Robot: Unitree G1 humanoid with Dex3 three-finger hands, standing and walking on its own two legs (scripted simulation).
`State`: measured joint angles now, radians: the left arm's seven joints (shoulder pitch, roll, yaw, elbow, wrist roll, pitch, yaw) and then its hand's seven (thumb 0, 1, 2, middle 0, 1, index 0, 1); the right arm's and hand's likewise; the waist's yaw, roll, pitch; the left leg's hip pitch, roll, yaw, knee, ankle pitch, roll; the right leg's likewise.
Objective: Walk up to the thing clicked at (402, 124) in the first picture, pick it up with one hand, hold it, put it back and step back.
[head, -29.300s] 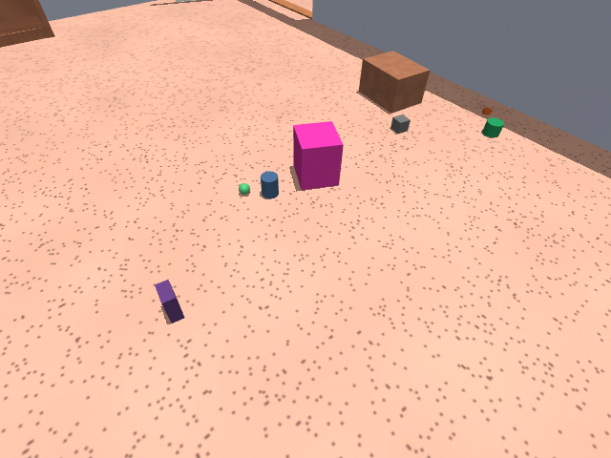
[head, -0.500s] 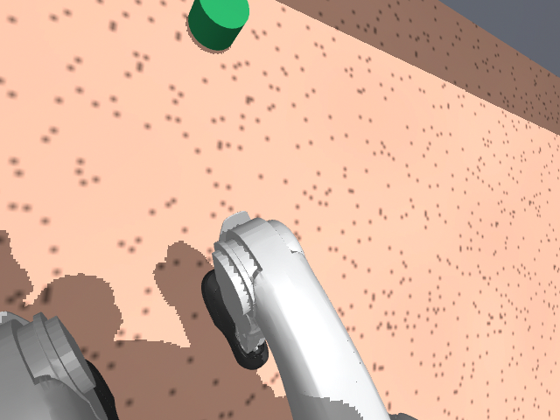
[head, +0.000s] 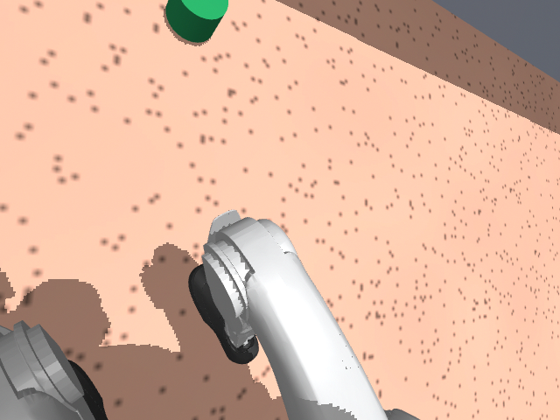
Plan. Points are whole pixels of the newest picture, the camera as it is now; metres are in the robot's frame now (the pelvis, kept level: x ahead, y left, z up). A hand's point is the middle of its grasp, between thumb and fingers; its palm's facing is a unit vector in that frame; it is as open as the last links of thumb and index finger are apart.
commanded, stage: open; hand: left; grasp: from above
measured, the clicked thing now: out of the picture +0.47 +0.28 -0.29
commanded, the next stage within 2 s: withdraw in 0.78 s
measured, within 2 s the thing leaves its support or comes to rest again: neither
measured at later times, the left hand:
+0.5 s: hand out of the picture +0.47 +0.27 -0.25, palm faces -0.19 -0.39 -0.90, open 13.3 cm
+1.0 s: hand out of the picture +0.47 +0.27 -0.25, palm faces -0.18 -0.39 -0.90, open 13.8 cm
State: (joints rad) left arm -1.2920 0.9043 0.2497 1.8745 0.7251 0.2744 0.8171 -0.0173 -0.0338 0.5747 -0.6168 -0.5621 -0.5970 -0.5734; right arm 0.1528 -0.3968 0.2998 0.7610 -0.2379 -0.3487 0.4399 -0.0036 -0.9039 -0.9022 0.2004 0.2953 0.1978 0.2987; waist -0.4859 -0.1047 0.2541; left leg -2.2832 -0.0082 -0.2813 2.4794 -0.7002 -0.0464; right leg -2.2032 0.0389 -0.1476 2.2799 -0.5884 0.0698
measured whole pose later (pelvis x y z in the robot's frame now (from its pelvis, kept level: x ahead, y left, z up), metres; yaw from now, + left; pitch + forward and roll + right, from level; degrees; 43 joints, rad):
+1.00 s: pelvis +0.00 +0.00 +0.01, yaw -1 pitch +26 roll -15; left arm -1.30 0.93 0.22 1.84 0.70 0.27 0.81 0.00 -0.46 0.97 -0.16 -0.92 -0.14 -0.94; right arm 0.15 -0.41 0.32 0.74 -0.24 -0.40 0.43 0.00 -0.89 -0.90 0.20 0.29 0.20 0.30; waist -0.49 -0.13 0.30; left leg -2.25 -0.01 -0.30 2.47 -0.70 -0.04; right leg -2.16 0.04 -0.16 2.25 -0.58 0.07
